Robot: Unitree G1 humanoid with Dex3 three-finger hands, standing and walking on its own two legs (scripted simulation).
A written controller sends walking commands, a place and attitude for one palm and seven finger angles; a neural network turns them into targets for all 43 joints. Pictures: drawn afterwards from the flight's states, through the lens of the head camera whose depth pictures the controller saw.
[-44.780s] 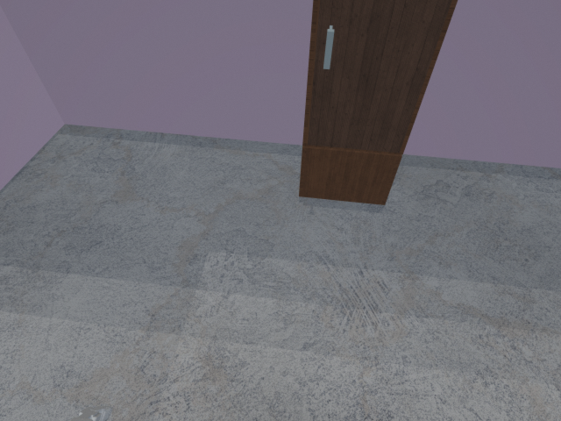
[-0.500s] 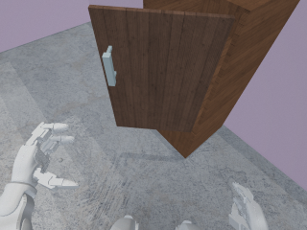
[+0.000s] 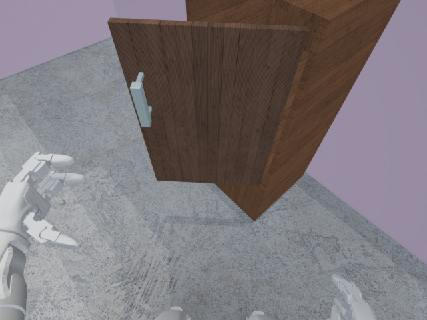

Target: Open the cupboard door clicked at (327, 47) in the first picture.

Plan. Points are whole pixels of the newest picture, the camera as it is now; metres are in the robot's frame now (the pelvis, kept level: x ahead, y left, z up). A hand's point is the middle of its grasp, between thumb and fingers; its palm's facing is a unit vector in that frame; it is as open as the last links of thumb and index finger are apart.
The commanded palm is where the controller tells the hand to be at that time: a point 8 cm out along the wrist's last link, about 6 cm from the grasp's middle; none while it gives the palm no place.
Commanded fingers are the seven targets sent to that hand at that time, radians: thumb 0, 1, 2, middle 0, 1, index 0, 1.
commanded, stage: raise the hand with hooked fingers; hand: left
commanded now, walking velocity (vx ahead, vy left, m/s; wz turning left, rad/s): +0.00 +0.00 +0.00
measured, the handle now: (143, 100) +0.58 +0.20 +0.05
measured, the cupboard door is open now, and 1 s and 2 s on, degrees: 45 45 45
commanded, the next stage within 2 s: move the hooked fingers beside the handle in 0.36 s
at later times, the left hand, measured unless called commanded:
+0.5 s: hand (63, 208) +0.28 +0.27 +0.07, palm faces +0.03 -1.00 -0.02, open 14.0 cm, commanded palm +0.27 +0.32 +0.07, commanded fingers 0.00 -0.50 0.30 -0.30 -1.20 -0.30 -1.20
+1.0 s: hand (88, 168) +0.37 +0.26 +0.06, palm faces +0.01 -1.00 -0.01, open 14.0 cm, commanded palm +0.35 +0.31 +0.06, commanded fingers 0.00 -0.50 0.30 -0.30 -1.20 -0.30 -1.20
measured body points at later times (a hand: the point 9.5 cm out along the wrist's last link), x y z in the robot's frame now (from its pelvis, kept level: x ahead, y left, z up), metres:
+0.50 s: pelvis -0.01 +0.00 +0.00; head +0.05 +0.00 +0.45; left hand +0.28 +0.33 +0.07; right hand +0.15 -0.25 -0.08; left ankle +0.00 +0.11 -0.69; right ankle +0.01 -0.11 -0.69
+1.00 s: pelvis -0.01 +0.00 -0.01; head +0.07 +0.01 +0.44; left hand +0.36 +0.31 +0.07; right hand +0.10 -0.26 -0.11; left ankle +0.00 +0.11 -0.69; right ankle +0.01 -0.11 -0.69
